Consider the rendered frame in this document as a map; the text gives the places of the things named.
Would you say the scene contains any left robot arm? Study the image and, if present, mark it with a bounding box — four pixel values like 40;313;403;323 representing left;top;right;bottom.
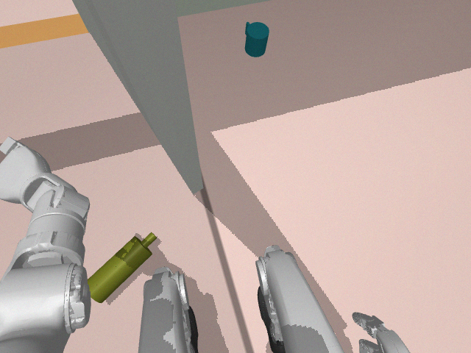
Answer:
0;173;91;353

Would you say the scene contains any right robot foot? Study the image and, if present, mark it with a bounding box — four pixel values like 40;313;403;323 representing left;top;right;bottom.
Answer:
258;286;286;353

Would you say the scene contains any left robot hand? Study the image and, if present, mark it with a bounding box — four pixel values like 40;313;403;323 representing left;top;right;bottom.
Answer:
0;136;52;204

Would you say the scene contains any right robot hand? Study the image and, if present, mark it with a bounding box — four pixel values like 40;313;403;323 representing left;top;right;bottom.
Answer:
352;313;410;353

